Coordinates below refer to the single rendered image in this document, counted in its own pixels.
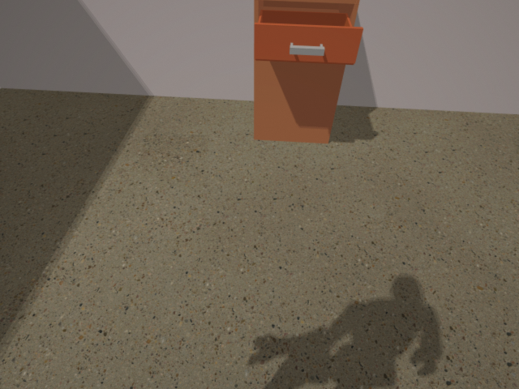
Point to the cabinet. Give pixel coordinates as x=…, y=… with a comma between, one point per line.
x=296, y=101

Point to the handle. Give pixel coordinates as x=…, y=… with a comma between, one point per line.
x=307, y=50

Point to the drawer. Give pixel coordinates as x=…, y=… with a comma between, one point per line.
x=275, y=31

